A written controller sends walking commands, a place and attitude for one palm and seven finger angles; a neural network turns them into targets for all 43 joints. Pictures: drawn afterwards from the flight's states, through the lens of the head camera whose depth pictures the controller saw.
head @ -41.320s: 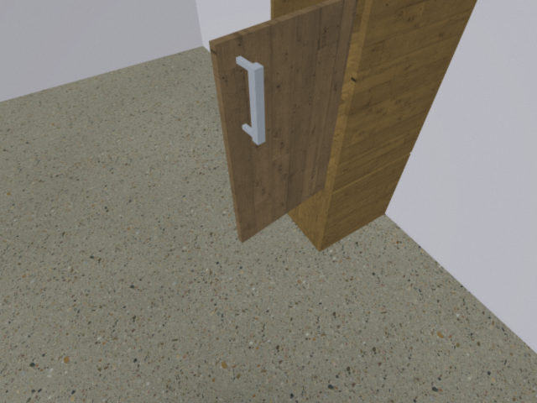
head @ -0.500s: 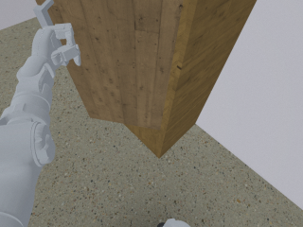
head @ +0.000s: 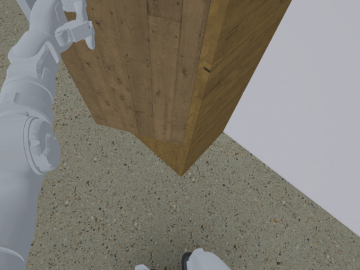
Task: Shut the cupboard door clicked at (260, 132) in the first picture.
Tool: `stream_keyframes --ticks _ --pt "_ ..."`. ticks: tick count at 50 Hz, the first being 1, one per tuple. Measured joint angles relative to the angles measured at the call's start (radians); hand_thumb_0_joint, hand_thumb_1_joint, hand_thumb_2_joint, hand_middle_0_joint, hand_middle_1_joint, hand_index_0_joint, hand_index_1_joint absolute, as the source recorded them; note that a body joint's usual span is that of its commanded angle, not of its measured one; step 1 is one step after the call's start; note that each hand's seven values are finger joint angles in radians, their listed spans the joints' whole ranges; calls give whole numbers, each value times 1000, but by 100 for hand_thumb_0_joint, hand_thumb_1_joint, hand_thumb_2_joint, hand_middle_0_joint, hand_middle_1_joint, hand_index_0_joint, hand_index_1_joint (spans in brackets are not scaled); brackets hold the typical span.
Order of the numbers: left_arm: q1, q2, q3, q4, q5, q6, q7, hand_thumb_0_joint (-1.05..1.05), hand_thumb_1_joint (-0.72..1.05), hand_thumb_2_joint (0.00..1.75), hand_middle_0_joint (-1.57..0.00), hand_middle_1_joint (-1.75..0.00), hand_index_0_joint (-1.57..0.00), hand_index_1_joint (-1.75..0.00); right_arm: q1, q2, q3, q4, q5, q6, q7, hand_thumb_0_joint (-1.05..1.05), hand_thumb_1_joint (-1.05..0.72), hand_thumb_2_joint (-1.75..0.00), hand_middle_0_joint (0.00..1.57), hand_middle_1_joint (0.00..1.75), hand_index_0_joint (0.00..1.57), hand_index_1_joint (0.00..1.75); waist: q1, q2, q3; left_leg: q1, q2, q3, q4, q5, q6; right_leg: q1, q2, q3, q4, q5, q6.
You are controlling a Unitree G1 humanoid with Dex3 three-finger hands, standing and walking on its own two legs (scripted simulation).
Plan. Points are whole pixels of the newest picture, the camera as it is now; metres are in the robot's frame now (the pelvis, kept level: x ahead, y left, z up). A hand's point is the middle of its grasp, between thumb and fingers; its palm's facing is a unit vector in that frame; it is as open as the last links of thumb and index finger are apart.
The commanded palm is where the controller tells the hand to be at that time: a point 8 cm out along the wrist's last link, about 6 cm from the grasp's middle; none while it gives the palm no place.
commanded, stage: push the door shut along its arc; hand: left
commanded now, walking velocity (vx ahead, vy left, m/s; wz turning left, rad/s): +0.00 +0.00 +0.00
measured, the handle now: (42, 14) +0.62 +0.17 +0.16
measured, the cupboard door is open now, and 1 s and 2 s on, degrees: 28 22 22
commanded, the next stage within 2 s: pull the fist back off the door in 0.22 s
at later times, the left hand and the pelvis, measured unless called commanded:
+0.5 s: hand (91, 13) +0.60 +0.08 +0.17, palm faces +0.16 -0.99 +0.03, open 3.2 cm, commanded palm +0.56 +0.11 +0.17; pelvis +0.00 -0.02 +0.00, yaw +1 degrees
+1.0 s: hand (103, 44) +0.52 +0.06 +0.16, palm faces +0.15 -0.99 -0.02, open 3.1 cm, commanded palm +0.48 +0.10 +0.17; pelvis -0.01 -0.03 +0.01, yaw +0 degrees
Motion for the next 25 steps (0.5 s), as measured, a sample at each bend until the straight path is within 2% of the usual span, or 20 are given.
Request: stream_keyframes --ticks 17,18,19,21,23,25 --pt "-63 32 -43 31 -7 35 -43 5 98 96 -130 -150 -130 -150 -11 0 -1 29 -8 -3 -11 1 -90 -90 21 30 20 30 -11 1 4 -12 11 -18 4 -7 -17 -10 11 -17 3 -10 -20" --pt "-73 23 -5 41 -11 46 -15 5 97 96 -130 -150 -130 -150 -11 -2 -2 26 -9 -5 -8 1 -90 -90 21 30 20 30 -8 5 2 -20 14 -21 8 -8 -19 -14 14 -20 1 -9 -21" --pt "-82 7 32 46 -15 57 42 5 95 96 -130 -150 -130 -150 -7 -4 -4 20 -12 -7 0 1 -90 -90 21 30 20 30 -3 10 -3 -28 16 -24 11 -8 -20 -19 17 -22 -2 -7 -21" --pt "-90 -33 80 35 -12 68 208 4 92 94 -130 -150 -130 -150 1 -1 -9 5 -28 -12 29 1 -90 -90 21 30 20 30 5 12 -11 -41 18 -27 11 -5 -24 -30 18 -26 -5 -2 -23" --pt "-77 -80 99 -7 25 56 375 4 91 93 -130 -150 -130 -150 12 4 -14 -11 -51 -15 66 1 -90 -90 21 30 20 30 14 13 -22 -53 18 -28 11 -1 -27 -42 18 -27 -5 1 -25" --pt "-51 -116 94 -48 86 24 501 3 90 92 -130 -150 -129 -150 17 11 -18 -21 -72 -13 99 1 -90 -90 20 30 20 30 19 12 -31 -62 19 -27 15 0 -29 -54 19 -26 3 0 -27"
